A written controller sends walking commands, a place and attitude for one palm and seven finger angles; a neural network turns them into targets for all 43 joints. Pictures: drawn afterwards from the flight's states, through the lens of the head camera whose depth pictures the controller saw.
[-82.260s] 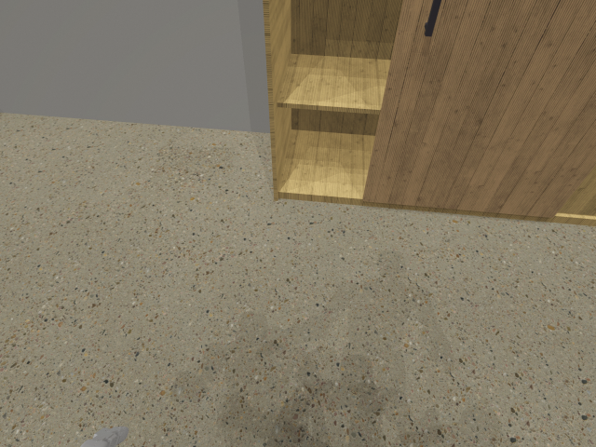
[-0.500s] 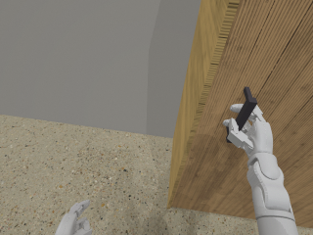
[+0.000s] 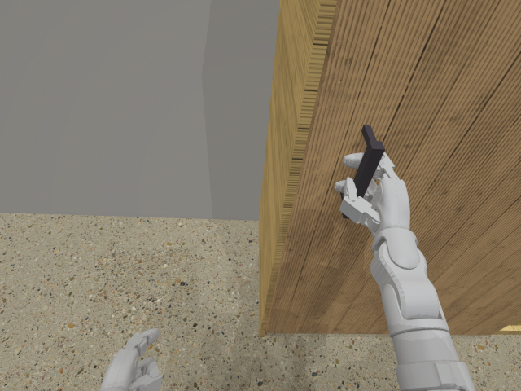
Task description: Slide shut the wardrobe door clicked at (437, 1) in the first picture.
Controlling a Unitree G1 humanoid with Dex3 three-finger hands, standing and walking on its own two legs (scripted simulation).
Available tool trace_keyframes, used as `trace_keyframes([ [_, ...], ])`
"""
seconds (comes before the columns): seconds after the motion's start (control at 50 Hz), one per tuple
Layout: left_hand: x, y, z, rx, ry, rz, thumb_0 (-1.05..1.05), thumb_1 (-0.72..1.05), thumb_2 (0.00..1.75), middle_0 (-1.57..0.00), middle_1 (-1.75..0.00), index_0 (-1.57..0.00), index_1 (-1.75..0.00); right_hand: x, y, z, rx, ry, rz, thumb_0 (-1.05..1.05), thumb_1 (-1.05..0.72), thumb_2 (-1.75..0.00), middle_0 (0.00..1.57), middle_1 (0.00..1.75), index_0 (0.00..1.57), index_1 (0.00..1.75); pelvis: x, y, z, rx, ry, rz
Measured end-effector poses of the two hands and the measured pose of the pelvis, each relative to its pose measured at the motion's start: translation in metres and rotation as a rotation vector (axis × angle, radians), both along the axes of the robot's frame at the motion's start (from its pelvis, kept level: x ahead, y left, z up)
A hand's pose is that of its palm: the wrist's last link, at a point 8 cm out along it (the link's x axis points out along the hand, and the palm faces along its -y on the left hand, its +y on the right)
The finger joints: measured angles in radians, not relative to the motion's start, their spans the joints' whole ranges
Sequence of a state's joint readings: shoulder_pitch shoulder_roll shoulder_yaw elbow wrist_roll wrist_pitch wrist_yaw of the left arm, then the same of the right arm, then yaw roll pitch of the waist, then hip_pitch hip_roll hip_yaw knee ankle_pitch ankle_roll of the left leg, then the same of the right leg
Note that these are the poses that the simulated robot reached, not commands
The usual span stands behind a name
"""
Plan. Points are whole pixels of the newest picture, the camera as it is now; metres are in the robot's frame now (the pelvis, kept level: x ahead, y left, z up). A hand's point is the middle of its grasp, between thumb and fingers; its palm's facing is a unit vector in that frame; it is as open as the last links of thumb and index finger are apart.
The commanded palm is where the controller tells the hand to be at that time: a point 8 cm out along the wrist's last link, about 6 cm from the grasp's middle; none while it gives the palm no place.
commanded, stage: tug the door sideways, standing still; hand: right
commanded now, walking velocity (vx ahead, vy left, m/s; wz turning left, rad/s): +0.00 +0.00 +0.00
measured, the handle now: (357, 174) +0.43 -0.13 +0.13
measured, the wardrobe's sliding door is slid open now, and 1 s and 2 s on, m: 0.00 0.00 0.00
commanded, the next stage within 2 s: step sideways, sliding the door along in 0.46 s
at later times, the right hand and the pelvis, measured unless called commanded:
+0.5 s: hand (346, 202) +0.36 -0.10 +0.13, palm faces +0.03 +1.00 -0.04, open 5.7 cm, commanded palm +0.34 -0.10 +0.14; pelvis -0.02 -0.01 +0.00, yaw -1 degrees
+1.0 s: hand (343, 200) +0.37 -0.10 +0.13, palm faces +0.14 +0.99 -0.08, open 5.8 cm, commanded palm +0.35 -0.09 +0.14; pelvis -0.01 +0.04 +0.00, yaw -3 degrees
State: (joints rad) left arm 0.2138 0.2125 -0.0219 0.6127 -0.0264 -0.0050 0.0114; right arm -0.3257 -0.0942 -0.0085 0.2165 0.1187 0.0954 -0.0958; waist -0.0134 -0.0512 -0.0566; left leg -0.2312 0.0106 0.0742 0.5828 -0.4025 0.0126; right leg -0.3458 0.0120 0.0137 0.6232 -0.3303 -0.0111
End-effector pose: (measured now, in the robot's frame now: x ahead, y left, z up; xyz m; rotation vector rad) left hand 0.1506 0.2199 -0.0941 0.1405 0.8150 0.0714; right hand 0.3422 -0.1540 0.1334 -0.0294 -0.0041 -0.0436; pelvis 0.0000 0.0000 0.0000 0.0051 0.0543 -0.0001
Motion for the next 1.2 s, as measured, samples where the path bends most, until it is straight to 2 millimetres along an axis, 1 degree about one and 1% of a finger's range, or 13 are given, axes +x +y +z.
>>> trace_keyframes([
  [0.24, -0.033, -0.002, -0.012, 0.003, 0.058, -0.006, 0.01, 0.91, 0.89, -0.20, -0.30, -0.20, -0.30, -0.001, 0.002, -0.001, -0.020, -0.013, -0.003, 0.00, -0.81, -0.83, 0.31, 1.39, 0.23, 1.40, -0.015, -0.005, -0.003, 0.007, -0.004, -0.012],
  [0.36, -0.042, -0.002, -0.013, 0.013, 0.066, -0.004, 0.01, 0.91, 0.89, -0.20, -0.30, -0.20, -0.30, 0.000, 0.000, -0.001, -0.018, -0.017, 0.010, 0.00, -0.81, -0.83, 0.31, 1.39, 0.24, 1.40, -0.020, -0.007, -0.003, 0.011, -0.003, -0.014],
  [0.46, -0.044, -0.003, -0.012, 0.015, 0.056, -0.009, 0.01, 0.91, 0.89, -0.20, -0.30, -0.20, -0.30, 0.000, 0.000, -0.001, -0.016, -0.019, 0.015, 0.00, -0.81, -0.83, 0.32, 1.39, 0.25, 1.40, -0.022, -0.009, -0.003, 0.012, -0.001, -0.015],
  [0.58, -0.040, -0.007, -0.010, 0.011, 0.036, -0.020, 0.01, 0.91, 0.89, -0.20, -0.30, -0.20, -0.30, 0.000, -0.001, -0.001, -0.014, -0.021, 0.018, 0.00, -0.80, -0.84, 0.32, 1.38, 0.25, 1.40, -0.023, -0.010, -0.003, 0.013, 0.001, -0.016],
  [0.66, -0.038, -0.006, -0.007, 0.031, 0.035, 0.012, 0.01, 0.91, 0.89, -0.20, -0.30, -0.20, -0.30, 0.003, -0.006, -0.001, -0.089, -0.048, 0.050, -0.01, -0.75, -0.83, 0.36, 1.38, 0.28, 1.40, -0.026, -0.009, -0.001, 0.005, -0.025, 0.021],
  [0.74, -0.036, -0.002, -0.009, 0.040, 0.036, 0.040, 0.01, 0.91, 0.89, -0.20, -0.30, -0.20, -0.30, 0.004, -0.007, -0.002, -0.118, -0.074, 0.042, -0.02, -0.73, -0.83, 0.40, 1.39, 0.30, 1.40, -0.029, -0.003, -0.003, -0.003, -0.039, 0.043],
  [0.82, -0.034, 0.006, -0.018, 0.030, 0.069, 0.026, 0.01, 0.91, 0.89, -0.20, -0.30, -0.20, -0.30, 0.003, -0.004, -0.002, -0.119, -0.079, -0.004, -0.02, -0.73, -0.84, 0.42, 1.39, 0.30, 1.40, -0.030, 0.011, -0.006, 0.000, -0.062, 0.031],
  [0.9, -0.030, 0.018, -0.028, 0.028, 0.117, -0.004, 0.01, 0.91, 0.89, -0.20, -0.30, -0.20, -0.30, 0.001, 0.002, -0.003, -0.106, -0.079, -0.058, -0.01, -0.75, -0.85, 0.43, 1.39, 0.27, 1.40, -0.024, 0.027, -0.009, 0.034, -0.079, -0.014],
  [0.98, -0.021, 0.032, -0.024, 0.068, 0.172, -0.036, 0.01, 0.91, 0.89, -0.20, -0.30, -0.20, -0.30, 0.001, 0.005, -0.005, -0.062, -0.095, -0.091, 0.00, -0.78, -0.86, 0.44, 1.40, 0.25, 1.40, -0.015, 0.038, -0.005, 0.012, -0.089, -0.052],
  [1.04, -0.004, 0.041, -0.021, 0.101, 0.147, -0.057, 0.01, 0.91, 0.89, -0.20, -0.30, -0.20, -0.30, 0.002, 0.006, -0.008, -0.046, -0.131, -0.094, 0.00, -0.78, -0.87, 0.42, 1.40, 0.25, 1.40, -0.010, 0.040, -0.009, 0.007, -0.085, -0.045],
  [1.08, 0.008, 0.045, -0.019, 0.089, 0.132, -0.064, 0.01, 0.91, 0.89, -0.20, -0.30, -0.20, -0.30, 0.003, 0.007, -0.009, -0.040, -0.147, -0.096, 0.00, -0.79, -0.87, 0.41, 1.40, 0.24, 1.40, -0.010, 0.045, -0.009, -0.002, -0.102, -0.040],
  [1.2, 0.041, 0.049, -0.007, 0.048, 0.105, -0.146, 0.01, 0.91, 0.89, -0.20, -0.30, -0.20, -0.30, 0.002, 0.011, -0.009, -0.033, -0.142, -0.147, 0.00, -0.80, -0.87, 0.38, 1.40, 0.23, 1.40, -0.003, 0.073, 0.002, 0.022, -0.115, -0.054],
])
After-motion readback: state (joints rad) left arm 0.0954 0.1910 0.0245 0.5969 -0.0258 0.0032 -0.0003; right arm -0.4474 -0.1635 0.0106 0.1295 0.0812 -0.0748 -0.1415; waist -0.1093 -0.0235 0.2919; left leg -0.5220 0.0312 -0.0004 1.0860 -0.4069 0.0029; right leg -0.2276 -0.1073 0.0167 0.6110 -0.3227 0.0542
